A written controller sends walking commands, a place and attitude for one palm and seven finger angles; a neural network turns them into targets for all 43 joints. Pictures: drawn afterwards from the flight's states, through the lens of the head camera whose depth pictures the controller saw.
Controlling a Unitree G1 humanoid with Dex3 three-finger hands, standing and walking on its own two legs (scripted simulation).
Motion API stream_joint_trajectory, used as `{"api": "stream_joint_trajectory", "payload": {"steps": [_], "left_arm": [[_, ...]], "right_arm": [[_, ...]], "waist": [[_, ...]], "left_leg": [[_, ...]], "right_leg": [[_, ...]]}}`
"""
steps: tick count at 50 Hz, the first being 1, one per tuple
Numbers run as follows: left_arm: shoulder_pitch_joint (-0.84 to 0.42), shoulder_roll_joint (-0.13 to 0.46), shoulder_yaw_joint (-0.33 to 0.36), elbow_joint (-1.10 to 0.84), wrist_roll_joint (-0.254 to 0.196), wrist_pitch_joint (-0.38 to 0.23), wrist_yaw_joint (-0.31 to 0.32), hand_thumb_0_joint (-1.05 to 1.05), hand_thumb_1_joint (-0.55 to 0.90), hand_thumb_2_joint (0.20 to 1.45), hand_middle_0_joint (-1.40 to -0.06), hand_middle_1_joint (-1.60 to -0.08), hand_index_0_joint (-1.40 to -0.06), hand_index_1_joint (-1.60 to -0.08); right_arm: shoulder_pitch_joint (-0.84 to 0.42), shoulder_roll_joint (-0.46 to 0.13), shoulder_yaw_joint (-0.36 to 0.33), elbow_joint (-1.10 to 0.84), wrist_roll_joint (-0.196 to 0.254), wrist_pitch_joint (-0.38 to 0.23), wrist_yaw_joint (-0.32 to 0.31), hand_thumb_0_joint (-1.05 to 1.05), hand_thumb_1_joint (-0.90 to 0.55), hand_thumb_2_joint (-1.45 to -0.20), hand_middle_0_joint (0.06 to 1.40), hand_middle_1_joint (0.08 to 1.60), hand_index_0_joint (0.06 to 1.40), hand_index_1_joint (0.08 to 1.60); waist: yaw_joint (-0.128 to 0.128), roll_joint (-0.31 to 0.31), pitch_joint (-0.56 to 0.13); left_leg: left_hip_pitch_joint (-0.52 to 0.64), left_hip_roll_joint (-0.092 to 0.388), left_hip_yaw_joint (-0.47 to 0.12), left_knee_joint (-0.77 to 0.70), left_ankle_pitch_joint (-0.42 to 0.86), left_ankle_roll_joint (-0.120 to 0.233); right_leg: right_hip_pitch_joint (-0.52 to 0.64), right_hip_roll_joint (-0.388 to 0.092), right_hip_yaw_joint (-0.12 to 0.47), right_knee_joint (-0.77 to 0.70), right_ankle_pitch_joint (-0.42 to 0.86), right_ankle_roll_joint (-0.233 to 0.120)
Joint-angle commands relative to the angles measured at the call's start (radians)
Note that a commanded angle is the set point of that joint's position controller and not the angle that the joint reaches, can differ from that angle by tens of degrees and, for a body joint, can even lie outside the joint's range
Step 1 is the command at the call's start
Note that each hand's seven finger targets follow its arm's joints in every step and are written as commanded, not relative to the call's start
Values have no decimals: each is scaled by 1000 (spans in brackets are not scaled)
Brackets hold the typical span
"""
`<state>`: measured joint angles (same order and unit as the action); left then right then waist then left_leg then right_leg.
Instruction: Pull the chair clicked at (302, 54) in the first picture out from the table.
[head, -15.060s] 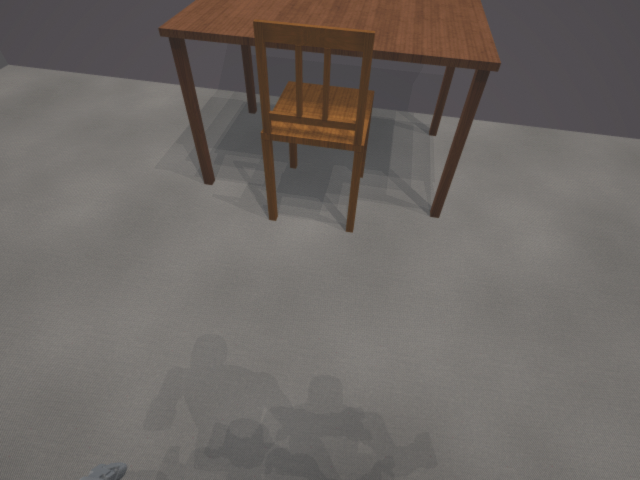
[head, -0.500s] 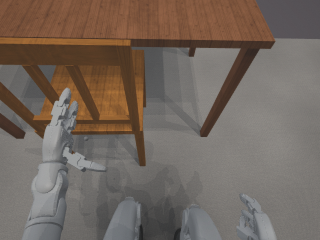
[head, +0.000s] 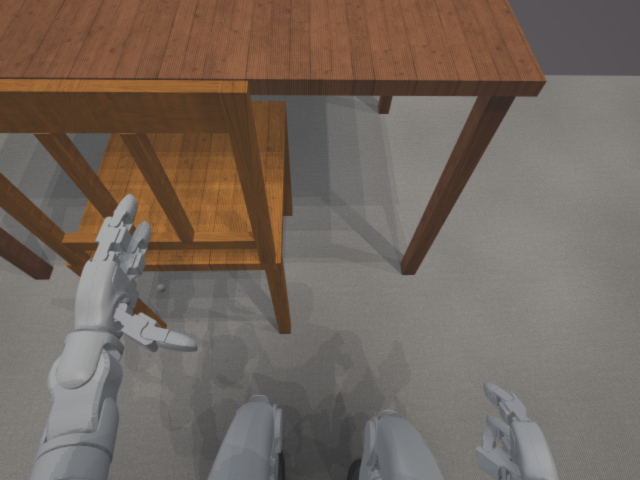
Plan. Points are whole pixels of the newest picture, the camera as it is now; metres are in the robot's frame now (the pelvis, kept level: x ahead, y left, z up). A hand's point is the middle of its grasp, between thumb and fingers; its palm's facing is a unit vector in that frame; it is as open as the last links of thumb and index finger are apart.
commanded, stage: aim the fingers beside a spindle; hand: left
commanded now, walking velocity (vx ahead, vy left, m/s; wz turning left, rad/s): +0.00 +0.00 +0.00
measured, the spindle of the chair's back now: (96, 193) +0.46 +0.34 +0.02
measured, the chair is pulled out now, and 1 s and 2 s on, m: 0.00 0.00 0.00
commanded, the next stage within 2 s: push the fingers through the gap in 0.06 s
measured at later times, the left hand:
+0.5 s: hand (160, 258) +0.36 +0.21 +0.04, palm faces +0.06 -1.00 -0.02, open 17.0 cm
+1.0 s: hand (170, 226) +0.40 +0.21 +0.04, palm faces +0.07 -1.00 -0.04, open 17.0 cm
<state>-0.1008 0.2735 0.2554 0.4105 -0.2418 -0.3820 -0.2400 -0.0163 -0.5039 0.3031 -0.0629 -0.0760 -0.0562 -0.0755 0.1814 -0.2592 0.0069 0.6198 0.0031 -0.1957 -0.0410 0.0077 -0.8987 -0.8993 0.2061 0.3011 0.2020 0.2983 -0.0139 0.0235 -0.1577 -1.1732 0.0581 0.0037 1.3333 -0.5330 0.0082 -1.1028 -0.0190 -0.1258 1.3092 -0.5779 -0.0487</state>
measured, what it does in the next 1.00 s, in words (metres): stands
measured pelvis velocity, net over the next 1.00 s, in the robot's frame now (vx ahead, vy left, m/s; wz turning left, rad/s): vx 0.00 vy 0.01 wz -0.02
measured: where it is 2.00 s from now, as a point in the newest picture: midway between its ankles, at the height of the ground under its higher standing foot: outside the picture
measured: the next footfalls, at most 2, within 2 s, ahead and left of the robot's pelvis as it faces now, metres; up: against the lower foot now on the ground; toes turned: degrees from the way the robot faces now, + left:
none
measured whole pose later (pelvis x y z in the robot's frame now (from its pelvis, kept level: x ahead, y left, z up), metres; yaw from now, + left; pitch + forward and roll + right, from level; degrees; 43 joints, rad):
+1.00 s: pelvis +0.00 +0.01 +0.00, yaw -1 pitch +23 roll -3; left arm -0.41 0.32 0.32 0.67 -0.17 -0.41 -0.19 -0.02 -0.50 0.30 -0.07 -0.08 -0.06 -0.08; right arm 0.23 -0.26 0.01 0.66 -0.01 -0.17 -0.03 0.01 -0.90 -0.90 0.21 0.30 0.20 0.30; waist -0.06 0.02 -0.16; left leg -1.20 0.06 0.03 1.32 -0.52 0.03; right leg -1.14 -0.01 -0.10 1.28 -0.55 -0.03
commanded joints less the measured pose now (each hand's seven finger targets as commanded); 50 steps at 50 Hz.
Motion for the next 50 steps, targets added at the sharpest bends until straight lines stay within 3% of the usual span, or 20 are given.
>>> {"api": "stream_joint_trajectory", "payload": {"steps": [1,3,6,9,10,15,16,17,22,23,25,30,32,33,35,37,39,45,47,50], "left_arm": [[-160,182,67,-385,-33,-100,-9,0,-500,300,-60,-80,-60,-80],[-163,247,138,-386,-23,-117,31,0,-500,300,-60,-80,-60,-80],[-141,214,144,-267,-9,-118,62,0,-500,300,-60,-80,-60,-80],[-143,183,116,-160,-4,-91,41,0,-500,300,-60,-80,-60,-80],[-179,158,80,-157,-6,-79,21,0,-500,300,-60,-80,-60,-80],[-305,185,61,-171,-29,-58,-52,0,-500,300,-60,-80,-60,-80],[-347,184,53,-201,-28,-66,-52,0,-500,300,-60,-80,-60,-80],[-363,194,63,-204,-30,-71,-46,0,-500,300,-60,-80,-60,-80],[-335,259,157,-132,-11,-97,14,0,-500,300,-60,-80,-60,-80],[-325,248,154,-109,-3,-93,21,0,-500,300,-60,-80,-60,-80],[-302,246,160,-83,4,-83,28,0,-500,300,-60,-80,-60,-80],[-371,241,133,-71,9,-68,11,0,-500,300,-60,-80,-60,-80],[-456,216,97,-86,7,-81,7,0,-500,300,-60,-80,-60,-80],[-465,220,99,-90,8,-89,7,0,-500,300,-60,-80,-60,-80],[-523,198,70,-83,10,-104,11,0,-500,300,-60,-80,-60,-80],[-534,231,94,-48,22,-111,21,0,-500,300,-60,-80,-60,-80],[-550,218,84,-2,31,-110,28,0,-500,300,-60,-80,-60,-80],[-548,257,125,57,52,-91,48,0,-500,300,-60,-80,-60,-80],[-582,256,118,30,53,-97,55,0,-500,300,-60,-80,-60,-80],[-606,263,132,70,52,-105,65,0,-500,300,-60,-80,-60,-80]], "right_arm": [[27,-140,-64,-138,6,-60,-9,0,-900,-900,200,300,200,300],[24,-135,-57,-127,-1,-58,-10,0,-900,-900,200,300,200,300],[8,-127,-49,-108,-2,-50,-8,0,-900,-900,200,300,200,300],[12,-132,-48,-102,4,-42,-10,0,-900,-900,200,300,200,300],[13,-136,-46,-103,7,-43,-12,0,-900,-900,200,300,200,300],[40,-151,-51,-99,19,-58,-29,0,-900,-900,200,300,200,300],[40,-150,-52,-97,19,-64,-30,0,-900,-900,200,300,200,300],[46,-154,-53,-95,15,-69,-33,0,-900,-900,200,300,200,300],[49,-154,-53,-81,1,-65,-24,0,-900,-900,200,300,200,300],[47,-147,-51,-81,2,-60,-20,0,-900,-900,200,300,200,300],[51,-148,-53,-86,1,-48,-11,0,-900,-900,200,300,200,300],[68,-154,-54,-89,7,-31,-8,0,-900,-900,200,300,200,300],[74,-159,-56,-81,8,-37,-12,0,-900,-900,200,300,200,300],[76,-159,-59,-77,8,-39,-12,0,-900,-900,200,300,200,300],[81,-162,-59,-64,7,-44,-14,0,-900,-900,200,300,200,300],[91,-170,-60,-53,2,-46,-14,0,-900,-900,200,300,200,300],[93,-167,-59,-42,0,-42,-12,0,-900,-900,200,300,200,300],[110,-169,-60,-53,-3,-19,-1,0,-900,-900,200,300,200,300],[114,-169,-62,-57,-5,-16,2,0,-900,-900,200,300,200,300],[119,-166,-60,-47,-6,-7,5,0,-900,-900,200,300,200,300]], "waist": [[17,68,-490],[22,53,-459],[6,10,-339],[-14,-13,-284],[-26,-1,-289],[-36,16,-347],[-36,48,-366],[-39,35,-381],[-3,32,-400],[1,54,-391],[3,33,-401],[-18,44,-389],[-47,39,-384],[-38,60,-394],[-55,65,-389],[-49,65,-389],[-53,62,-387],[-25,85,-434],[-33,104,-467],[-46,45,-443]], "left_leg": [[360,-59,-51,-169,310,5],[327,-58,-50,-171,299,5],[231,-62,-39,-166,194,6],[186,-60,-34,-165,135,8],[183,-60,-32,-163,120,9],[238,-51,-47,-166,160,10],[267,-52,-52,-169,171,10],[274,-51,-56,-163,182,11],[270,-53,-58,-175,201,5],[274,-53,-55,-182,204,1],[265,-55,-50,-184,201,2],[278,-49,-52,-193,205,1],[305,-45,-66,-194,200,4],[324,-43,-69,-198,200,-1],[349,-39,-82,-203,188,-4],[354,-38,-93,-207,184,-6],[348,-40,-91,-205,167,-6],[381,-39,-92,-215,237,-15],[415,-36,-96,-209,270,-15],[358,-41,-80,-195,255,-7]], "right_leg": [[264,43,121,-191,347,24],[270,47,127,-192,331,26],[239,46,142,-215,223,31],[207,43,150,-235,157,33],[207,40,156,-242,145,34],[212,41,150,-240,193,29],[199,42,144,-235,201,27],[190,46,137,-223,209,27],[189,49,123,-200,217,24],[183,48,119,-197,223,24],[199,47,120,-200,230,26],[188,50,114,-207,243,26],[145,55,105,-206,228,25],[138,53,105,-209,221,24],[101,55,95,-208,201,24],[81,56,90,-200,185,19],[71,53,90,-203,175,22],[93,51,84,-191,228,17],[82,54,81,-185,246,17],[119,55,93,-196,258,24]]}}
